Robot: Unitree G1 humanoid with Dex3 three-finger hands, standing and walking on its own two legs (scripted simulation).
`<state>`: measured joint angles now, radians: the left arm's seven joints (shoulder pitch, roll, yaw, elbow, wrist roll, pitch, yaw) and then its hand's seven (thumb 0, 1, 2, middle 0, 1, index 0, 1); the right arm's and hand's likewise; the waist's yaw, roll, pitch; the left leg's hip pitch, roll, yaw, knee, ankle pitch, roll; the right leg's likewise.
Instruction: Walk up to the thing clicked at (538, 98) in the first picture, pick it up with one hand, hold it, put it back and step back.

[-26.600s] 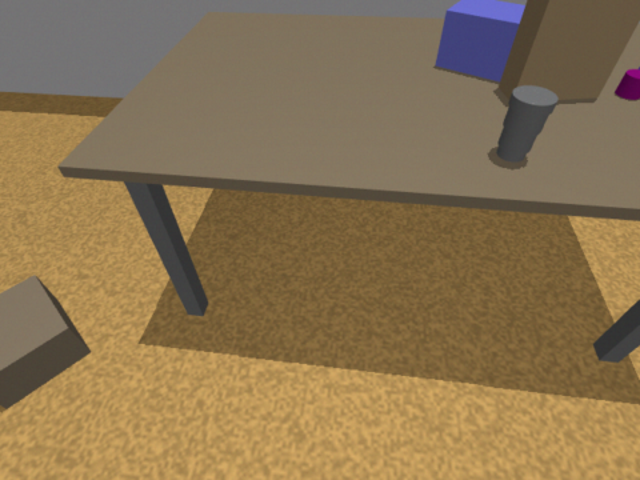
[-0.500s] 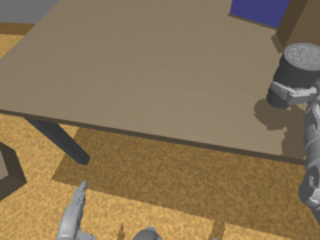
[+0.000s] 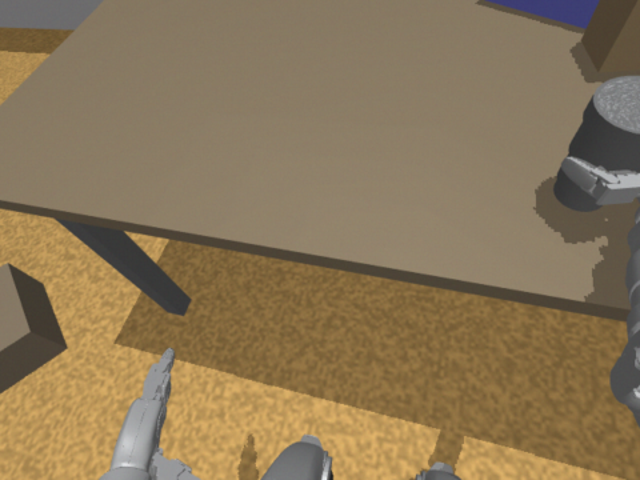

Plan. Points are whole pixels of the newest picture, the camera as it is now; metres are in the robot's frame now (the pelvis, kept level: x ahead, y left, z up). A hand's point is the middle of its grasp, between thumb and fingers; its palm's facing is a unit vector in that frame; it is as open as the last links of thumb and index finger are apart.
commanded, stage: loosen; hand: right
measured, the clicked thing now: (606, 154) +0.52 -0.23 +0.09
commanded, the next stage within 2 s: open in 0.16 s
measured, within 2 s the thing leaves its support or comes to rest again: neither
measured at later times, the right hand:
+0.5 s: hand (612, 157) +0.51 -0.23 +0.09, palm faces +0.22 +0.97 +0.01, open 12.7 cm
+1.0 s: hand out of the picture +0.51 -0.27 +0.16, palm faces +0.28 +0.96 +0.00, open 17.4 cm
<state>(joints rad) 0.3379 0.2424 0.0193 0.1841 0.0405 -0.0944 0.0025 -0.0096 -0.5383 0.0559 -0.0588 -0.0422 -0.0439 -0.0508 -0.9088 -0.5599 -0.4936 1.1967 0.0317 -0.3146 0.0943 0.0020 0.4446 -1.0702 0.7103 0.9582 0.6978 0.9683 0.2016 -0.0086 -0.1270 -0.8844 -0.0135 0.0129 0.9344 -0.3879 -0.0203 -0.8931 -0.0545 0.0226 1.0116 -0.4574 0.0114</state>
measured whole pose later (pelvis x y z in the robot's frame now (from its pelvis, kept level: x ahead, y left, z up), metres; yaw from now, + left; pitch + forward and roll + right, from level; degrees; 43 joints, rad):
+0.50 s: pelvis +0.00 +0.00 -0.01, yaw +0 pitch +20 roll +3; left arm 0.36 0.25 0.02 0.13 0.04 -0.07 0.00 -0.01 -0.53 0.06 -0.06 -0.05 -0.05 -0.05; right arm -0.91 -0.58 -0.50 1.18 0.03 -0.30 0.11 -0.01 0.52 -0.44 0.74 0.61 0.75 0.60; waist 0.21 -0.01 -0.13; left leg -0.92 -0.02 0.02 0.97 -0.40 -0.02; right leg -0.93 -0.06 0.03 1.05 -0.47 0.01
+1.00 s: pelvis +0.02 +0.00 +0.01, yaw +0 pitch +17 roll +2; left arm 0.36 0.26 0.02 0.22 0.01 -0.05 0.02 -0.01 -0.52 0.04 -0.06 -0.05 -0.06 -0.05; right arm -0.86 -0.59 -0.51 1.06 0.06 -0.23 0.12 -0.02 0.58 -0.05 0.10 0.09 0.11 0.08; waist 0.16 -0.02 -0.14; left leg -0.76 -0.01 0.01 0.86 -0.38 -0.02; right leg -0.77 -0.05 0.02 0.93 -0.45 0.01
